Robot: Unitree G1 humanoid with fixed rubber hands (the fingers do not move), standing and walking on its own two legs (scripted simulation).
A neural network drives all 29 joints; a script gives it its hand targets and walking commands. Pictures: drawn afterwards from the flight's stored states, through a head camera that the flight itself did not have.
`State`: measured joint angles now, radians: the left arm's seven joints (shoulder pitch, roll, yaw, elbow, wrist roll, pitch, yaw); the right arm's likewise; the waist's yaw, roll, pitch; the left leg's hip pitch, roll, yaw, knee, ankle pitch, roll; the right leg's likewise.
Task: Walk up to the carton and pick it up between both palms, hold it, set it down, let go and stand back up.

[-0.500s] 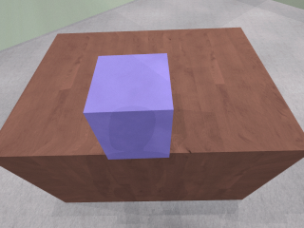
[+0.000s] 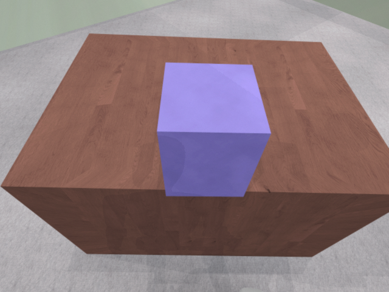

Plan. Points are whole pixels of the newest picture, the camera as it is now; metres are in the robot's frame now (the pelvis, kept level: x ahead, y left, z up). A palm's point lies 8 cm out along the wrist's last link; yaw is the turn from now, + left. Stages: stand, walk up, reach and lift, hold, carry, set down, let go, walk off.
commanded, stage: walk up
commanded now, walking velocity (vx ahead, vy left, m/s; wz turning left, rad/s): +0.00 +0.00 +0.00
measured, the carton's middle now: (206, 133) +0.45 +0.01 +0.04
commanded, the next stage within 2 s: stand in 0.38 s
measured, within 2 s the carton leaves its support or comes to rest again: neither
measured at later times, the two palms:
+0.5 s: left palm out of the picture +0.01 +0.24 -0.13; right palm out of the picture +0.00 -0.20 -0.13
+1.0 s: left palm (97, 246) +0.22 +0.26 -0.12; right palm (288, 270) +0.18 -0.19 -0.12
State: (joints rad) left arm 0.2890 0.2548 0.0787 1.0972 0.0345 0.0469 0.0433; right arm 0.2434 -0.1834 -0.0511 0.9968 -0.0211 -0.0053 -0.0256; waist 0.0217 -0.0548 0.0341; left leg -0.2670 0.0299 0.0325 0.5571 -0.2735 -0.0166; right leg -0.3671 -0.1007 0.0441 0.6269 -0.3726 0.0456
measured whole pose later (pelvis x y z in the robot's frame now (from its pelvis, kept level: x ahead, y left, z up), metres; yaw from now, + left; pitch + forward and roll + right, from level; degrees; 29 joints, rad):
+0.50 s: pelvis +0.01 +0.03 +0.02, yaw +0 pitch -2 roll +0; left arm 0.26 0.13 0.01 1.14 0.01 -0.01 0.04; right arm 0.30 -0.15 -0.01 1.11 -0.01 -0.01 -0.03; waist 0.00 0.00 0.04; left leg -0.13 -0.01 0.05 0.37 -0.21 0.03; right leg -0.11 -0.01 -0.03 0.36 -0.22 0.00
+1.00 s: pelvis -0.03 +0.03 -0.02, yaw +3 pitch +10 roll -1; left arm -0.34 0.28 -0.01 0.82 -0.15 0.58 0.06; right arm -0.23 -0.15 -0.06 0.88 0.11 0.41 -0.04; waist -0.05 -0.05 0.00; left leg -0.60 0.00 0.02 0.71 -0.29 0.03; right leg -0.54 -0.02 -0.07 0.68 -0.30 0.00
